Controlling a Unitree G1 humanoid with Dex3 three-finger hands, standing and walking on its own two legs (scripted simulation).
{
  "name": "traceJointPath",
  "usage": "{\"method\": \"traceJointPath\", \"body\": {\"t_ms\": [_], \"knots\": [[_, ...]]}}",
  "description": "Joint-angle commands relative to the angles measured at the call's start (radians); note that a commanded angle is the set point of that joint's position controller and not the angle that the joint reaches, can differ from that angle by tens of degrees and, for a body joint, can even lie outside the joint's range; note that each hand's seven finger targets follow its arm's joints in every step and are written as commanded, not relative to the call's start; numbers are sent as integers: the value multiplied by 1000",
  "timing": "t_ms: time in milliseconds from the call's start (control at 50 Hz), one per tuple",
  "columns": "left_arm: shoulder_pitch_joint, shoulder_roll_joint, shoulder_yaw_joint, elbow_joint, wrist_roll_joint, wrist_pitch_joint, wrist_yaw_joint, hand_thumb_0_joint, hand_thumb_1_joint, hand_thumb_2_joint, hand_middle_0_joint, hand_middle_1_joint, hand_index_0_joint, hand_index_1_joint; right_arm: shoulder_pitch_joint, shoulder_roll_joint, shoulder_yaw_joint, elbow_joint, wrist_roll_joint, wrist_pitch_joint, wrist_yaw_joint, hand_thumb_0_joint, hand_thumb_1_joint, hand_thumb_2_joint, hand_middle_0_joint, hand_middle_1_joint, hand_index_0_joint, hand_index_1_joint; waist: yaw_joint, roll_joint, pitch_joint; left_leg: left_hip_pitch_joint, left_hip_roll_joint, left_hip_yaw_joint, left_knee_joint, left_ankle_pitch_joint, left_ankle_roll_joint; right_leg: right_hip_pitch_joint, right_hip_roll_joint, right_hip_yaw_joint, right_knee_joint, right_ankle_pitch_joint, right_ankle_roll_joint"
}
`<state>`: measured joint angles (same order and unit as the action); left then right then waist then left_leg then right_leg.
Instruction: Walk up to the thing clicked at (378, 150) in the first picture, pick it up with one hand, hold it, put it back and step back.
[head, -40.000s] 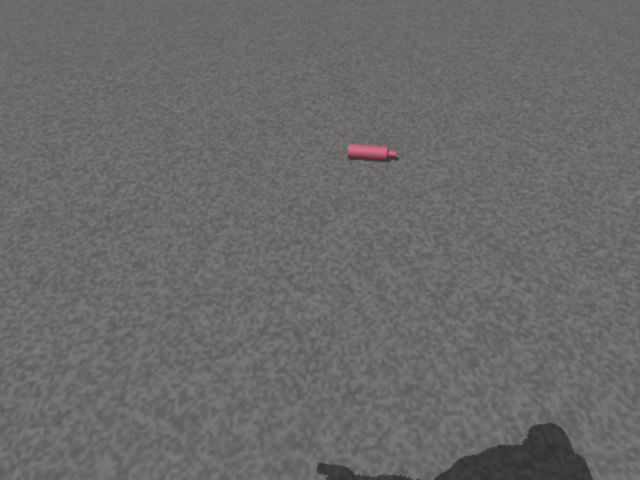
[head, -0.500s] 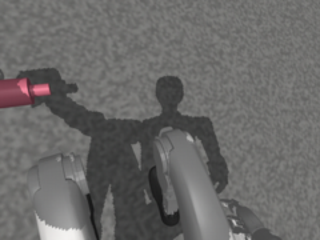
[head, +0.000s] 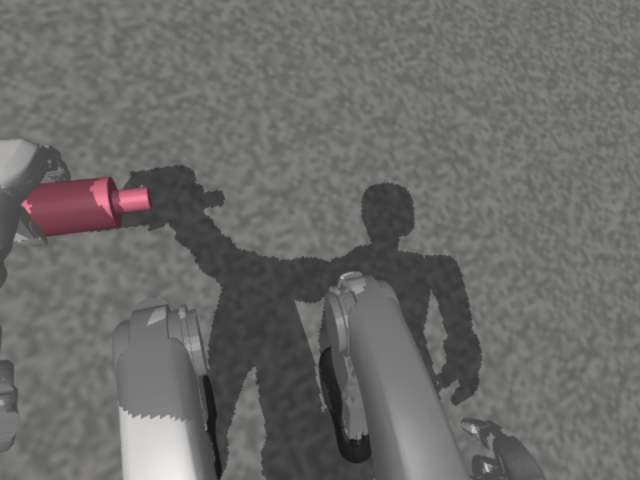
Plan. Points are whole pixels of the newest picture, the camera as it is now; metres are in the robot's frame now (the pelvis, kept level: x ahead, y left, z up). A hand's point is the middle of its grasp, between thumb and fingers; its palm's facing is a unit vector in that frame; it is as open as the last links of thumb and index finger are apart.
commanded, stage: lift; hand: left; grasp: from above
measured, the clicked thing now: (54, 209) +0.46 +0.29 -0.17
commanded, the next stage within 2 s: hold in 1.30 s
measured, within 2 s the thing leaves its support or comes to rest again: neither
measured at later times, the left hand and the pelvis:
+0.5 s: hand out of the picture +0.37 +0.30 +0.07, palm faces -0.44 -0.10 -0.89, open 9.4 cm; pelvis +0.00 +0.00 +0.14, yaw +4 degrees
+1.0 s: hand out of the picture +0.32 +0.27 +0.22, palm faces -0.47 -0.09 -0.88, open 9.5 cm; pelvis +0.04 +0.00 +0.30, yaw +7 degrees
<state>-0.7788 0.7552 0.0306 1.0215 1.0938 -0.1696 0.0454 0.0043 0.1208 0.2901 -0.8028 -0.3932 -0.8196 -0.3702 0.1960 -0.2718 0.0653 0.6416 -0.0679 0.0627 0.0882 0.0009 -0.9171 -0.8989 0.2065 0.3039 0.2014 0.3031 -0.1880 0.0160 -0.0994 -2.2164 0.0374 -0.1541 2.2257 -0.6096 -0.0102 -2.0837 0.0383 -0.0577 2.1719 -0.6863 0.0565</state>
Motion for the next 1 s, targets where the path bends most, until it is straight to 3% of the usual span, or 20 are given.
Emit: {"method": "traceJointPath", "body": {"t_ms": [0, 80, 180, 300, 320, 380, 400, 420, 520, 540, 580, 680, 800, 860, 900, 920, 980], "knots": [[-338, 333, 104, -287, -35, -13, 35, 0, 835, 663, -1151, -564, -1171, -542, 156, -224, -105, -43, 17, -7, -35, 0, -911, -903, 199, 300, 199, 300, 38, 305, -758, 683, -14, 92, -300, 132, 40, 310, 20, -53, -289, 214, -89], [-277, 283, 90, -314, -51, -13, 27, 0, 807, 666, -1128, -563, -1145, -544, 135, -219, -118, -58, 30, -3, -48, 0, -907, -903, 200, 300, 199, 300, 43, 294, -695, 717, -6, 71, -405, 32, 39, 325, 15, -55, -345, 153, -86], [-194, 245, 80, -405, -79, 5, 8, 0, 816, 671, -1120, -585, -1140, -563, 118, -211, -133, -75, 45, -3, -63, 0, -906, -902, 200, 300, 199, 300, 70, 267, -732, 826, -3, 60, -492, 46, 40, 416, 13, -46, -418, 167, -81], [-130, 209, 69, -575, -121, 22, -6, 0, 821, 678, -1111, -597, -1134, -573, 92, -184, -143, -82, 58, -10, -94, 0, -898, -899, 200, 300, 199, 300, 81, 237, -747, 953, -6, 85, -590, 79, 38, 569, 11, -22, -558, 187, -76], [-67, 198, 69, -544, -121, 30, -6, 0, 822, 695, -1116, -608, -1138, -584, 90, -178, -141, -78, 58, -11, -99, 0, -898, -899, 200, 300, 200, 300, 84, 211, -710, 952, -8, 93, -602, 86, 41, 592, 10, -17, -589, 187, -73], [-21, 193, 77, -584, -131, 39, -2, 0, 813, 698, -1111, -601, -1131, -580, 74, -170, -141, -76, 65, -15, -113, 0, -897, -898, 200, 300, 200, 300, 89, 181, -688, 1009, -10, 102, -667, 87, 41, 672, 7, -5, -663, 185, -71], [-22, 167, 57, -598, -131, 39, -1, 0, 800, 689, -1100, -598, -1120, -577, 74, -164, -140, -76, 66, -16, -118, 0, -894, -898, 200, 300, 200, 300, 81, 196, -651, 1019, -9, 103, -698, 71, 39, 688, 6, -2, -687, 178, -70], [-24, 186, 72, -634, -128, 41, 4, 0, 791, 686, -1093, -596, -1113, -575, 66, -164, -141, -78, 70, -17, -123, 0, -896, -898, 200, 300, 200, 300, 93, 192, -667, 1057, -9, 103, -730, 65, 38, 730, 7, 1, -716, 173, -70], [53, 122, 47, -603, -117, 70, 28, 0, 794, 743, -1085, -641, -1104, -621, 37, -155, -135, -66, 86, -27, -140, 0, -893, -897, 200, 300, 200, 300, 98, 199, -569, 1193, -2, 72, -913, -1, 26, 836, 7, -1, -820, 143, -68], [67, 101, 30, -576, -112, 74, 27, 0, 782, 722, -1084, -627, -1101, -609, 39, -150, -132, -57, 87, -30, -143, 0, -897, -899, 200, 300, 200, 300, 91, 177, -529, 1201, -2, 71, -931, 9, 27, 855, 6, 0, -842, 153, -66], [97, 107, 38, -550, -107, 79, 29, 0, 800, 741, -1095, -648, -1112, -630, 31, -147, -132, -50, 92, -37, -150, 0, -897, -899, 200, 300, 200, 300, 102, 156, -496, 1247, -4, 78, -976, 32, 26, 909, 8, 6, -900, 161, -68], [148, -25, -48, -494, -122, 81, 23, 0, 799, 730, -1087, -660, -1108, -638, 34, -133, -131, -37, 97, -67, -156, 0, -901, -900, 200, 300, 200, 300, 95, 129, -374, 1313, -2, 82, -1099, 33, 23, 1008, 10, 16, -1021, 170, -68], [137, -49, -74, -478, -103, 55, 43, 0, 793, 690, -1062, -685, -1093, -652, 44, -120, -138, -35, 99, -97, -159, 0, -908, -903, 200, 300, 199, 300, 103, 104, -346, 1417, -18, 114, -1196, 83, 20, 1141, 10, 40, -1166, 185, -71], [126, -41, -57, -479, -81, 42, 78, 0, 764, 692, -1039, -703, -1071, -669, 50, -122, -142, -21, 98, -110, -156, 0, -907, -903, 200, 300, 199, 300, 117, 108, -367, 1494, -20, 119, -1240, 133, 16, 1198, 9, 41, -1201, 228, -71], [98, -62, -83, -486, -69, 41, 101, 0, 762, 716, -1033, -726, -1067, -691, 59, -119, -141, -21, 99, -117, -153, 0, -908, -903, 200, 300, 199, 300, 108, 109, -362, 1538, -24, 126, -1265, 173, 13, 1232, 9, 42, -1233, 259, -71], [118, -41, -59, -485, -59, 45, 115, 0, 754, 729, -1028, -738, -1060, -704, 64, -122, -144, -14, 99, -118, -152, 0, -909, -903, 200, 300, 199, 300, 120, 106, -361, 1558, -23, 125, -1281, 193, 11, 1252, 9, 44, -1245, 274, -70], [98, -40, -60, -475, -47, 64, 147, 0, 763, 771, -1050, -730, -1074, -705, 63, -125, -144, -8, 97, -119, -145, 0, -906, -901, 200, 300, 199, 300, 122, 110, -339, 1611, -26, 136, -1329, 217, 8, 1291, 7, 46, -1294, 294, -69]]}}
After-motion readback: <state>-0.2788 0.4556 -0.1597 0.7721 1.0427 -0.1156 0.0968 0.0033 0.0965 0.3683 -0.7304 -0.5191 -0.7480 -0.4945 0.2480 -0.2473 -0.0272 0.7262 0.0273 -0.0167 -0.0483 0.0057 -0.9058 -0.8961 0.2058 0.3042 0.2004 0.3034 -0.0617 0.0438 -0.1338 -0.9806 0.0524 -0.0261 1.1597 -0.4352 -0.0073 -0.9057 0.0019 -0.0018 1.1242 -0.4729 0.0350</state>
